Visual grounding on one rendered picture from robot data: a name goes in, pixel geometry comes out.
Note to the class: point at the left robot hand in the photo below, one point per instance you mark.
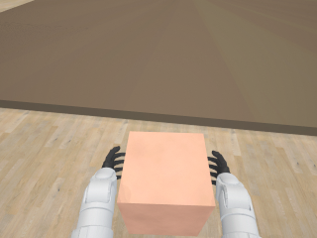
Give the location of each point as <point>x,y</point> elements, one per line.
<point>110,163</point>

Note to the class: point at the robot right forearm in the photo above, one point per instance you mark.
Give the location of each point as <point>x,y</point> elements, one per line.
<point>236,209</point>

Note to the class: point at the right robot hand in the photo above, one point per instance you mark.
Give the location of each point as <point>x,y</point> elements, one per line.
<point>221,165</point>

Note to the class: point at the carton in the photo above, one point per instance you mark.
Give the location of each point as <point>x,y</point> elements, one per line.
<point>166,186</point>

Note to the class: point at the robot left forearm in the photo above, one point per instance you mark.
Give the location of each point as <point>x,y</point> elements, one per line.
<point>97,206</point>

